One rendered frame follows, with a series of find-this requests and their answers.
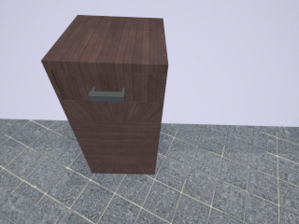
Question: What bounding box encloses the cabinet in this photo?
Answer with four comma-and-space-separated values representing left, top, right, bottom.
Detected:
41, 15, 169, 175

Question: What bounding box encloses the handle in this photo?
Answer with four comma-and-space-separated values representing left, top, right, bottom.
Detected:
88, 87, 125, 103

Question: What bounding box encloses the drawer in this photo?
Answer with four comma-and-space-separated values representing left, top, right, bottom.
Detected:
52, 70, 161, 103

